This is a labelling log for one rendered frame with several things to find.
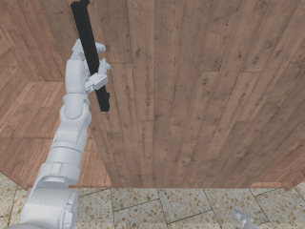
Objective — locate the wardrobe door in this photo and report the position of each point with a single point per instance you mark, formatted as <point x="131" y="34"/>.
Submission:
<point x="204" y="94"/>
<point x="288" y="165"/>

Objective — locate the robot right hand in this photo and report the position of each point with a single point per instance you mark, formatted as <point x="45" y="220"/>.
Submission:
<point x="245" y="220"/>

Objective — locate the robot left upper arm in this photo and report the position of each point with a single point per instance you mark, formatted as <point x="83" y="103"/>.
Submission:
<point x="50" y="208"/>

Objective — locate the left robot forearm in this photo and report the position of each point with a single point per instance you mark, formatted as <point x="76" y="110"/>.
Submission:
<point x="61" y="168"/>

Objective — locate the handle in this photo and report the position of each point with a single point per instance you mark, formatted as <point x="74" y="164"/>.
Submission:
<point x="84" y="28"/>

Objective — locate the robot left hand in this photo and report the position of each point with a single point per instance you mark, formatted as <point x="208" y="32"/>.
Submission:
<point x="77" y="71"/>

